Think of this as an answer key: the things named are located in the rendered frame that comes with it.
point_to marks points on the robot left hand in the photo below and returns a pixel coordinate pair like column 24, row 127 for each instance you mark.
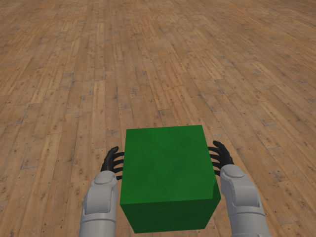
column 109, row 162

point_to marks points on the left robot forearm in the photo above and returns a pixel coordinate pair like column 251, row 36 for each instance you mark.
column 98, row 216

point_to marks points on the robot right hand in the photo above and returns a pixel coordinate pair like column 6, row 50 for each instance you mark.
column 223, row 156

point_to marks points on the carton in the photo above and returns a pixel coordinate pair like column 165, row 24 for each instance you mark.
column 168, row 180

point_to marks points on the right robot forearm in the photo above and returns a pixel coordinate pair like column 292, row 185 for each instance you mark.
column 244, row 206

